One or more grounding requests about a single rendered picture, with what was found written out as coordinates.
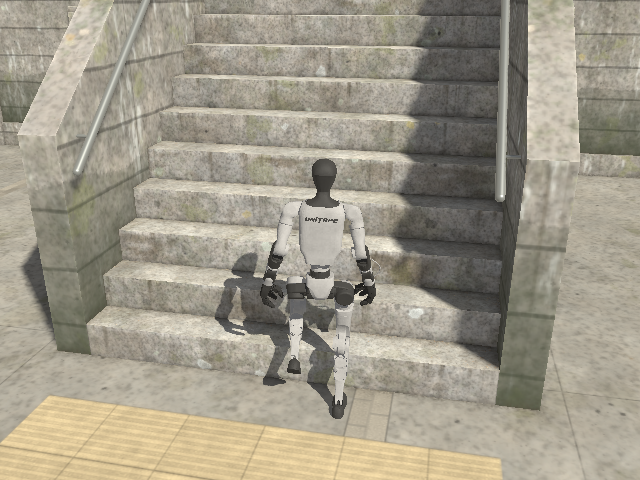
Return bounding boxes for stairs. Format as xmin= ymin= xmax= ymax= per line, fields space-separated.
xmin=86 ymin=0 xmax=503 ymax=405

